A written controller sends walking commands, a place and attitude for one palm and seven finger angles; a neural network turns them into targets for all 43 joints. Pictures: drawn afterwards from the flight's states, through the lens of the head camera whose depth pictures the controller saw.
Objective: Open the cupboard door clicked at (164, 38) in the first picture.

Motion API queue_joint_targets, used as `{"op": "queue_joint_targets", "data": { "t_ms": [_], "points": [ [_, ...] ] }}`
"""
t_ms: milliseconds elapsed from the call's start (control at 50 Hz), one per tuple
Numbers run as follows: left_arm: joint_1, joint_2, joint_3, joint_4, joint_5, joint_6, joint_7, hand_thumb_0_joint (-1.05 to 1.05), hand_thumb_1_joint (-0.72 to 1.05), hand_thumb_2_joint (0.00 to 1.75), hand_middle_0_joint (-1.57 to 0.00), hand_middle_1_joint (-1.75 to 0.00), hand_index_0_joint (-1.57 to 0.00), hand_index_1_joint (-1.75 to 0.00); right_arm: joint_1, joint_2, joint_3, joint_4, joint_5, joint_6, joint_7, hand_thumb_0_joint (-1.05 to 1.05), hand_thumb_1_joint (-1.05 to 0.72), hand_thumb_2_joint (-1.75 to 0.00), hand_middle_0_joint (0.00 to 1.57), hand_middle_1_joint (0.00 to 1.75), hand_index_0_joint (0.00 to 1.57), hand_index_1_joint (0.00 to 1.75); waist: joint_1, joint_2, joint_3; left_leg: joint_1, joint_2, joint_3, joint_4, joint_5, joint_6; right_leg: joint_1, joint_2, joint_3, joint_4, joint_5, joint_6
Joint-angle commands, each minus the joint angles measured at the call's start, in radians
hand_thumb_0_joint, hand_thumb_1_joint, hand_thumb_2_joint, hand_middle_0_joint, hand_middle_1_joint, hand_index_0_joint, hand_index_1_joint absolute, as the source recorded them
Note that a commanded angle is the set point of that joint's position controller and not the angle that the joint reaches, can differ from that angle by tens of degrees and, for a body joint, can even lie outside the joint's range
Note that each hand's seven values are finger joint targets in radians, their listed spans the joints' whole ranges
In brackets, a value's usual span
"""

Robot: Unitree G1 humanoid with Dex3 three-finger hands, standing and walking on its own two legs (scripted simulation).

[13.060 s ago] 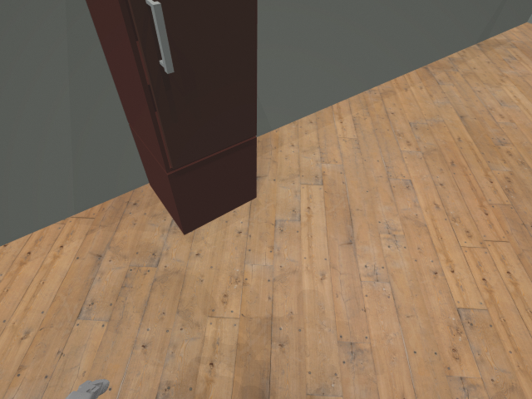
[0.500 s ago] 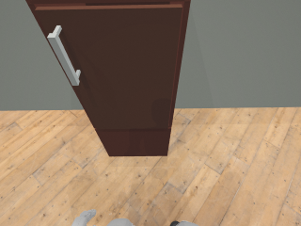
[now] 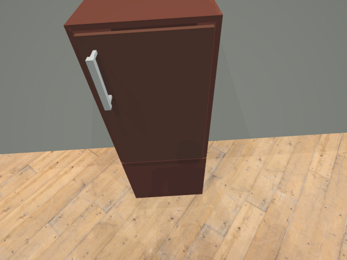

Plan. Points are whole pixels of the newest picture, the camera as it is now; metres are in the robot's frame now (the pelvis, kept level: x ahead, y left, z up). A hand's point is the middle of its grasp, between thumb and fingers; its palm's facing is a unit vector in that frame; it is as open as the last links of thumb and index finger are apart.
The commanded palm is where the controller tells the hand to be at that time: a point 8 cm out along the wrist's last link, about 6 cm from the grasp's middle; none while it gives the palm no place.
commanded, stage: come to a stop and stand still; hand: left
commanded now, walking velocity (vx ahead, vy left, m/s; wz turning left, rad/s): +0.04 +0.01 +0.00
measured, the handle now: (101, 81) +0.56 +0.25 +0.13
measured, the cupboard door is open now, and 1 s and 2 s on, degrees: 0 0 0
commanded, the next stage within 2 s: look again from close up in 0.88 s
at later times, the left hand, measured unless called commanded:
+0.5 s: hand out of the picture +0.03 +0.16 -0.16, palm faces +0.03 -0.98 -0.21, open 7.3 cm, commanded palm none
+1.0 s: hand out of the picture +0.02 +0.13 -0.16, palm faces +0.04 -0.98 -0.19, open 7.3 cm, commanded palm none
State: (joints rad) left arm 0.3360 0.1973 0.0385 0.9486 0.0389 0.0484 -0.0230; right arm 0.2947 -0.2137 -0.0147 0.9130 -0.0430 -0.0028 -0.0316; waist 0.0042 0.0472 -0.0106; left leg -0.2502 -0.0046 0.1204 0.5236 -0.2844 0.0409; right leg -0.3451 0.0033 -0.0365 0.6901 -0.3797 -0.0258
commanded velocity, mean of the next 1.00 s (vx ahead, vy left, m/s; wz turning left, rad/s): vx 0.00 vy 0.00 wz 0.00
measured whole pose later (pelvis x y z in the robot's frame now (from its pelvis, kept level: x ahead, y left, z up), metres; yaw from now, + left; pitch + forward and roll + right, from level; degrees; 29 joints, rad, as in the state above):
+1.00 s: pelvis +0.03 -0.04 +0.01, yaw +1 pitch -1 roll +1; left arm 0.31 0.14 -0.02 1.11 0.01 -0.02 0.03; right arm 0.30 -0.14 0.02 1.14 -0.01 -0.02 -0.04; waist 0.00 0.01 0.00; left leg -0.13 0.02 0.03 0.39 -0.24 -0.02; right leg -0.14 0.06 -0.06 0.40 -0.25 -0.09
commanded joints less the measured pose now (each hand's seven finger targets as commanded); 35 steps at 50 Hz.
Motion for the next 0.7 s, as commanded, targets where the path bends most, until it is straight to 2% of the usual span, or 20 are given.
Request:
{"op": "queue_joint_targets", "data": {
  "t_ms": [0, 20, 40, 60, 80, 100, 140, 160, 200, 220, 240, 260, 280, 320, 400, 440, 500, 600, 680],
  "points": [
    [0.050, 0.102, 0.010, -0.048, -0.004, -0.053, 0.014, 0.00, 0.90, 0.90, -0.20, -0.30, -0.20, -0.30, 0.006, -0.127, -0.027, -0.057, 0.024, -0.018, -0.005, 0.00, -0.90, -0.90, 0.20, 0.30, 0.20, 0.30, 0.010, -0.227, -0.047, -0.142, 0.114, -0.097, 0.045, -0.037, 0.028, 0.229, -0.139, 0.243, -0.332, 0.167, -0.063],
    [0.054, 0.145, 0.012, -0.041, -0.010, -0.061, 0.023, 0.00, 0.90, 0.90, -0.20, -0.30, -0.20, -0.30, 0.002, -0.069, -0.010, -0.062, 0.025, -0.015, 0.000, 0.00, -0.90, -0.90, 0.20, 0.30, 0.20, 0.30, 0.000, -0.283, -0.036, -0.200, 0.026, -0.031, 0.142, -0.187, -0.012, 0.238, -0.267, 0.384, -0.388, 0.229, -0.144],
    [0.050, 0.151, 0.009, -0.039, -0.013, -0.063, 0.028, 0.00, 0.90, 0.90, -0.20, -0.30, -0.20, -0.30, -0.016, -0.068, -0.009, -0.056, 0.020, -0.012, 0.002, 0.00, -0.90, -0.90, 0.20, 0.30, 0.20, 0.30, 0.008, -0.178, -0.025, -0.186, 0.013, -0.060, 0.235, -0.268, -0.018, 0.194, -0.304, 0.397, -0.409, 0.226, -0.203],
    [0.028, 0.142, 0.013, -0.038, -0.011, -0.070, 0.034, 0.00, 0.90, 0.90, -0.20, -0.30, -0.20, -0.30, -0.019, -0.067, -0.012, -0.040, 0.021, -0.006, 0.005, 0.00, -0.90, -0.90, 0.20, 0.30, 0.20, 0.30, 0.004, -0.182, -0.009, -0.206, 0.023, -0.086, 0.316, -0.280, -0.016, 0.166, -0.278, 0.395, -0.425, 0.192, -0.218],
    [-0.001, 0.132, 0.013, -0.038, -0.011, -0.069, 0.038, 0.00, 0.90, 0.90, -0.20, -0.30, -0.20, -0.30, -0.012, -0.066, -0.013, -0.020, 0.022, -0.002, 0.006, 0.00, -0.90, -0.90, 0.20, 0.30, 0.20, 0.30, -0.006, -0.166, 0.019, -0.216, 0.032, -0.094, 0.358, -0.249, -0.016, 0.152, -0.265, 0.362, -0.431, 0.205, -0.221],
    [-0.020, 0.126, 0.012, -0.035, -0.013, -0.069, 0.040, 0.00, 0.90, 0.90, -0.20, -0.30, -0.20, -0.30, -0.002, -0.059, -0.012, -0.006, 0.022, 0.000, 0.008, 0.00, -0.90, -0.90, 0.20, 0.30, 0.20, 0.30, -0.014, -0.145, 0.023, -0.196, 0.033, -0.092, 0.358, -0.218, -0.020, 0.144, -0.247, 0.325, -0.427, 0.246, -0.219],
    [-0.043, 0.120, 0.012, -0.029, -0.012, -0.070, 0.046, 0.00, 0.90, 0.90, -0.20, -0.30, -0.20, -0.30, 0.031, -0.031, -0.004, 0.020, 0.027, -0.002, 0.011, 0.00, -0.90, -0.90, 0.20, 0.30, 0.20, 0.30, -0.032, -0.131, 0.029, -0.121, 0.036, -0.078, 0.212, -0.180, -0.026, 0.130, -0.216, 0.242, -0.404, 0.310, -0.199],
    [-0.045, 0.124, 0.011, -0.022, -0.015, -0.069, 0.044, 0.00, 0.90, 0.90, -0.20, -0.30, -0.20, -0.30, 0.048, -0.019, 0.000, 0.034, 0.028, -0.006, 0.011, 0.00, -0.90, -0.90, 0.20, 0.30, 0.20, 0.30, -0.030, -0.122, 0.017, -0.064, 0.025, -0.067, 0.114, -0.128, -0.032, 0.133, -0.197, 0.209, -0.385, 0.309, -0.178],
    [-0.050, 0.107, 0.003, 0.009, -0.026, -0.066, 0.041, 0.00, 0.90, 0.90, -0.20, -0.30, -0.20, -0.30, 0.092, -0.006, 0.007, 0.078, 0.027, -0.014, 0.006, 0.00, -0.90, -0.90, 0.20, 0.30, 0.20, 0.30, -0.041, -0.082, 0.031, 0.085, 0.023, -0.085, -0.105, 0.030, -0.035, 0.058, -0.150, 0.173, -0.335, 0.188, -0.113],
    [-0.042, 0.088, -0.002, 0.011, -0.028, -0.066, 0.040, 0.00, 0.90, 0.90, -0.20, -0.30, -0.20, -0.30, 0.104, -0.020, 0.006, 0.088, 0.026, -0.024, 0.004, 0.00, -0.90, -0.90, 0.20, 0.30, 0.20, 0.30, -0.031, -0.017, 0.038, 0.104, 0.054, -0.130, -0.156, 0.088, -0.023, 0.058, -0.107, 0.144, -0.293, 0.162, -0.077],
    [-0.016, 0.063, -0.008, 0.018, -0.033, -0.064, 0.037, 0.00, 0.90, 0.90, -0.20, -0.30, -0.20, -0.30, 0.080, -0.055, 0.003, 0.086, 0.021, -0.033, -0.001, 0.00, -0.90, -0.90, 0.20, 0.30, 0.20, 0.30, -0.008, 0.084, 0.049, 0.068, 0.132, -0.229, -0.191, 0.132, 0.009, 0.045, -0.061, 0.117, -0.267, 0.142, -0.045],
    [-0.008, 0.053, -0.009, 0.020, -0.034, -0.064, 0.034, 0.00, 0.90, 0.90, -0.20, -0.30, -0.20, -0.30, 0.049, -0.079, 0.001, 0.075, 0.017, -0.032, -0.006, 0.00, -0.90, -0.90, 0.20, 0.30, 0.20, 0.30, 0.009, 0.092, 0.058, -0.001, 0.185, -0.266, -0.213, 0.103, 0.037, 0.098, -0.045, 0.089, -0.269, 0.145, -0.029],
    [-0.014, 0.052, -0.011, 0.027, -0.030, -0.062, 0.034, 0.00, 0.90, 0.90, -0.20, -0.30, -0.20, -0.30, 0.020, -0.083, 0.002, 0.072, 0.016, -0.026, -0.005, 0.00, -0.90, -0.90, 0.20, 0.30, 0.20, 0.30, 0.016, 0.041, 0.072, -0.071, 0.175, -0.248, -0.213, 0.011, 0.032, 0.151, -0.043, 0.096, -0.289, 0.126, -0.028],
    [-0.009, 0.065, -0.015, 0.048, -0.026, -0.061, 0.036, 0.00, 0.90, 0.90, -0.20, -0.30, -0.20, -0.30, 0.005, -0.059, 0.009, 0.087, 0.021, -0.026, -0.003, 0.00, -0.90, -0.90, 0.20, 0.30, 0.20, 0.30, 0.020, 0.076, 0.118, -0.107, 0.135, -0.222, -0.219, -0.028, 0.011, 0.164, -0.063, 0.127, -0.310, 0.135, -0.037],
    [-0.009, 0.064, -0.024, 0.072, -0.031, -0.076, 0.039, 0.00, 0.90, 0.90, -0.20, -0.30, -0.20, -0.30, 0.054, -0.040, 0.017, 0.118, 0.026, -0.031, -0.006, 0.00, -0.90, -0.90, 0.20, 0.30, 0.20, 0.30, -0.004, -0.039, 0.049, -0.008, 0.108, -0.168, -0.165, 0.107, -0.004, 0.187, -0.096, 0.147, -0.342, 0.246, -0.042],
    [-0.016, 0.060, -0.027, 0.078, -0.031, -0.079, 0.042, 0.00, 0.90, 0.90, -0.20, -0.30, -0.20, -0.30, 0.066, -0.038, 0.018, 0.134, 0.029, -0.034, -0.007, 0.00, -0.90, -0.90, 0.20, 0.30, 0.20, 0.30, -0.009, -0.061, 0.031, 0.024, 0.112, -0.166, -0.167, 0.160, -0.007, 0.198, -0.099, 0.132, -0.334, 0.310, -0.039],
    [-0.013, 0.057, -0.029, 0.090, -0.032, -0.081, 0.046, 0.00, 0.90, 0.90, -0.20, -0.30, -0.20, -0.30, 0.063, -0.040, 0.021, 0.149, 0.030, -0.034, -0.008, 0.00, -0.90, -0.90, 0.20, 0.30, 0.20, 0.30, -0.008, -0.076, 0.029, 0.039, 0.111, -0.161, -0.169, 0.177, -0.010, 0.204, -0.104, 0.129, -0.335, 0.348, -0.037],
    [-0.003, 0.056, -0.032, 0.107, -0.033, -0.082, 0.051, 0.00, 0.90, 0.90, -0.20, -0.30, -0.20, -0.30, 0.061, -0.033, 0.025, 0.171, 0.031, -0.032, -0.010, 0.00, -0.90, -0.90, 0.20, 0.30, 0.20, 0.30, -0.007, -0.065, 0.039, 0.054, 0.108, -0.152, -0.175, 0.194, -0.015, 0.212, -0.111, 0.126, -0.339, 0.389, -0.038],
    [0.004, 0.054, -0.034, 0.119, -0.033, -0.081, 0.053, 0.00, 0.90, 0.90, -0.20, -0.30, -0.20, -0.30, 0.058, -0.028, 0.027, 0.182, 0.031, -0.028, -0.010, 0.00, -0.90, -0.90, 0.20, 0.30, 0.20, 0.30, -0.005, -0.049, 0.063, 0.056, 0.106, -0.148, -0.180, 0.174, -0.018, 0.197, -0.111, 0.132, -0.353, 0.364, -0.038]
  ]
}}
